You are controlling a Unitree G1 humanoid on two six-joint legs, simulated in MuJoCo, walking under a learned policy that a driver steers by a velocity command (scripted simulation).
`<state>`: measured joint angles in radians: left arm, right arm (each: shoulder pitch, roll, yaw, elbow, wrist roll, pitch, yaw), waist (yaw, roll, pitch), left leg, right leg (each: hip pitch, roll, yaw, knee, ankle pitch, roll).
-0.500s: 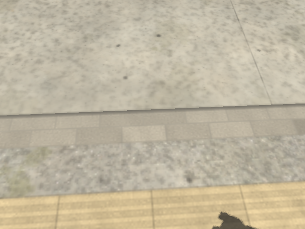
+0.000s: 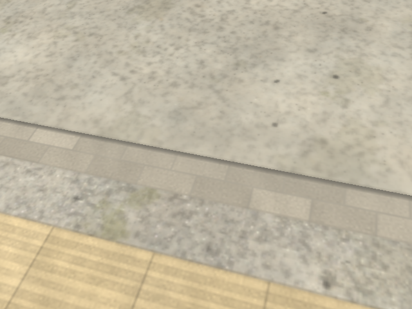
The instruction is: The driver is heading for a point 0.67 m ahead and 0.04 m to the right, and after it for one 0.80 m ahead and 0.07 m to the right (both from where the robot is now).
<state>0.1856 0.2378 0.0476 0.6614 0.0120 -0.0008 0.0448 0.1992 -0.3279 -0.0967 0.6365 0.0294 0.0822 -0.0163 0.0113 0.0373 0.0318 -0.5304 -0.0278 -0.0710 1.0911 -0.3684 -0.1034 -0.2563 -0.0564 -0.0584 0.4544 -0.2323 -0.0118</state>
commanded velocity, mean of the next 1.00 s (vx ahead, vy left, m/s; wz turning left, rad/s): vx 0.41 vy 0.00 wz -0.08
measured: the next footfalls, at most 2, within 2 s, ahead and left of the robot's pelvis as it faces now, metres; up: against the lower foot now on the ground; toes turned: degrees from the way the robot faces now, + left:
left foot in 0.22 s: +0.02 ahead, +0.15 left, +0.00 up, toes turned +9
right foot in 0.68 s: +0.42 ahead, +0.00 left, +0.00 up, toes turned +0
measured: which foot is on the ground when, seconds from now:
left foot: up 0.00-0.20, down 0.22-0.70, up 0.72-1.00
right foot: down 0.00-0.20, up 0.22-0.66, down 0.68-1.00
